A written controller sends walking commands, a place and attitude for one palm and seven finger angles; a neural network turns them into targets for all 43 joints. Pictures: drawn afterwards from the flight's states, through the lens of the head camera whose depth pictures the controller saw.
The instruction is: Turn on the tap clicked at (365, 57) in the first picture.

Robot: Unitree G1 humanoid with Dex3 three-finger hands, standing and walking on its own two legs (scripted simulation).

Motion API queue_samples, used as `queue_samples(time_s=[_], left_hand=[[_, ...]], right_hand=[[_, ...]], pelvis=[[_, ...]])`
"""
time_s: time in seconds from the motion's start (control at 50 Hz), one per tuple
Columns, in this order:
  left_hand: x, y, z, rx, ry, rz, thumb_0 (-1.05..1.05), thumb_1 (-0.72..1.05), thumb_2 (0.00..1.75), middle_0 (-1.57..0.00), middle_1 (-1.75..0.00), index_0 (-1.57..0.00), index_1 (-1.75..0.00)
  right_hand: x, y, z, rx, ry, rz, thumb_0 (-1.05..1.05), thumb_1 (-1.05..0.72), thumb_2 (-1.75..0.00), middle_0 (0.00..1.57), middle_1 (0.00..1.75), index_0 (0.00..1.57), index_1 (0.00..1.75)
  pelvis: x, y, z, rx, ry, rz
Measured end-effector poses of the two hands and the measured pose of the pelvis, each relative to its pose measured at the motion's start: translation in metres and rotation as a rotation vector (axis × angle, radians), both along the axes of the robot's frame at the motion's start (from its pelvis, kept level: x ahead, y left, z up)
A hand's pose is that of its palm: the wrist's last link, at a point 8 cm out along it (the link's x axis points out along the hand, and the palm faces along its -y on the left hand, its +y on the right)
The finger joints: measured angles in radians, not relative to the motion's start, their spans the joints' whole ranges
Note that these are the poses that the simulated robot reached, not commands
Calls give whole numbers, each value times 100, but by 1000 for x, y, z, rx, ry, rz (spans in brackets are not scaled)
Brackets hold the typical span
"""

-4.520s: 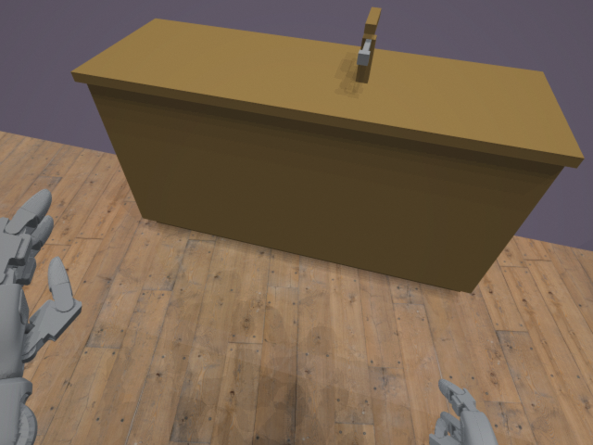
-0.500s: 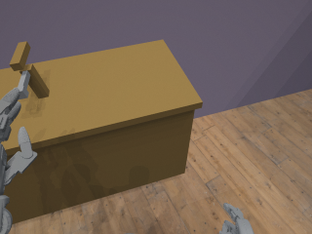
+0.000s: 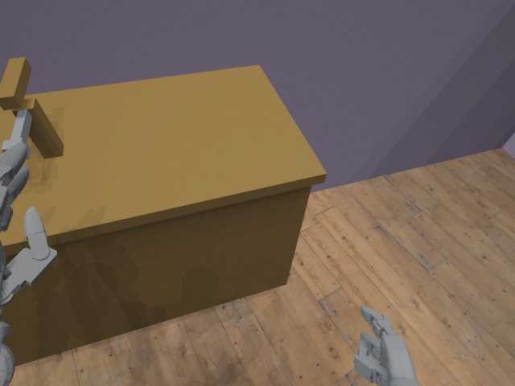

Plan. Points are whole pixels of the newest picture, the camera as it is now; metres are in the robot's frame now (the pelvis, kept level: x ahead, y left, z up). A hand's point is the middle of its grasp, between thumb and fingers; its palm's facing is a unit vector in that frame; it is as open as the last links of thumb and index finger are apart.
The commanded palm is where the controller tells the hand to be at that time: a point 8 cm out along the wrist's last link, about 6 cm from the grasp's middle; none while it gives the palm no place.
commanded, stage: come to a stop and stand still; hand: left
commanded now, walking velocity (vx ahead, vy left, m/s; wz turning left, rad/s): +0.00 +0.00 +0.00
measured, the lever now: (16, 149) +0.44 +0.45 +0.10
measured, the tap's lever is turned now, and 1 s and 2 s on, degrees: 0 0 0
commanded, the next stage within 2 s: look again from close up in 1.40 s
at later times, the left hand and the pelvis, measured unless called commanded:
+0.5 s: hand (33, 275) +0.19 +0.25 +0.17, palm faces +0.35 -0.87 -0.35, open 7.4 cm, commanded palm +0.13 +0.28 +0.18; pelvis -0.04 +0.01 +0.00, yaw -2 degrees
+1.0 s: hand (32, 241) +0.23 +0.27 +0.17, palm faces +0.38 -0.85 -0.36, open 7.4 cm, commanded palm +0.17 +0.31 +0.18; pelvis +0.01 +0.03 +0.01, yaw -1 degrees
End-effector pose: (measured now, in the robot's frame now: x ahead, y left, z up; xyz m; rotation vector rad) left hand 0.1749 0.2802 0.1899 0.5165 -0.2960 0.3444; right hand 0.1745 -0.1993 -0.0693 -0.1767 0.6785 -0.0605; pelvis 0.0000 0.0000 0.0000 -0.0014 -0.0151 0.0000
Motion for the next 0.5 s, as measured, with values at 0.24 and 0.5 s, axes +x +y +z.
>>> queue_samples(time_s=[0.24, 0.5], left_hand=[[-24, -5, -2, -20, 24, -5, 1, 89, 90, -21, -31, -20, -31], [-21, 12, -9, -70, -51, -67, 1, 89, 90, -21, -31, -21, -31]], right_hand=[[-61, -36, -14, -11, 35, -38, 2, -90, -90, 21, 30, 20, 30], [-83, -35, 12, -126, 27, -68, 2, -90, -90, 20, 30, 20, 30]], pelvis=[[-32, -6, 1, 2, -22, -29], [-40, 9, 5, -30, -42, -36]])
